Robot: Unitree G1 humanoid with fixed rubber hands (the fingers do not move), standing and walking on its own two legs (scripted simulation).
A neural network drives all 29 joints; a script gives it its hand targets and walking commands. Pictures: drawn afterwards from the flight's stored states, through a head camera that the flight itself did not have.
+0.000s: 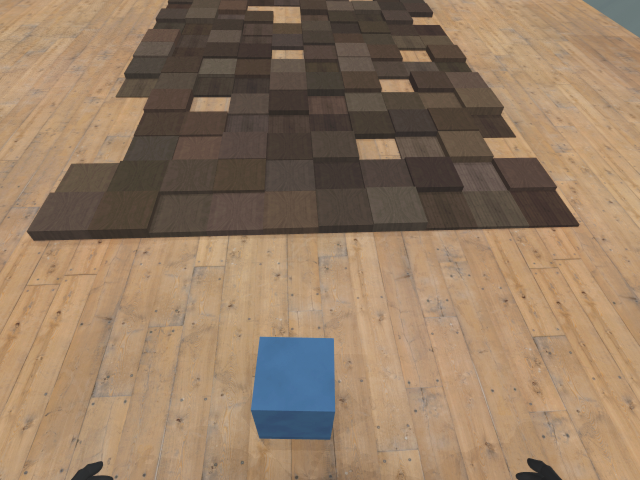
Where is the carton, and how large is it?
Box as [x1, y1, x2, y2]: [251, 337, 334, 439]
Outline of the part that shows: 260,337 251,405 251,411 259,438 329,439 334,415 333,338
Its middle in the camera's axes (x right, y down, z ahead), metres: -0.07 +0.44 +1.12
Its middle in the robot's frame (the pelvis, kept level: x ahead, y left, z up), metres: +0.48 +0.05 -0.66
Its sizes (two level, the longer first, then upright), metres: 0.210 0.200 0.250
